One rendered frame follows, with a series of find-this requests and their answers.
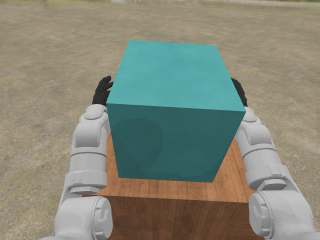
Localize right robot hand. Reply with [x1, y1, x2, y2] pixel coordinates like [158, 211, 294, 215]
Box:
[231, 78, 248, 107]

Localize right robot upper arm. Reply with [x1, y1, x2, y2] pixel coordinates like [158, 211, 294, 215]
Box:
[248, 190, 320, 240]

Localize carton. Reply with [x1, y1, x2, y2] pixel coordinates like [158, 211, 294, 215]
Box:
[106, 40, 246, 183]

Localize left robot hand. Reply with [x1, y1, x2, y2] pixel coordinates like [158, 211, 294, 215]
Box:
[92, 75, 114, 107]

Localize robot left forearm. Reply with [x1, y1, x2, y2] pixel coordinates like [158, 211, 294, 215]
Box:
[54, 104, 111, 236]

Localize left robot upper arm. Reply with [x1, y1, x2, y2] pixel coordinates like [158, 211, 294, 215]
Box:
[38, 196, 113, 240]

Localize robot right forearm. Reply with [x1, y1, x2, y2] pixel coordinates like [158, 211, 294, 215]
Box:
[234, 106, 315, 228]

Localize pedestal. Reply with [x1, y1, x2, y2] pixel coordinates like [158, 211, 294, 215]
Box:
[82, 132, 265, 240]

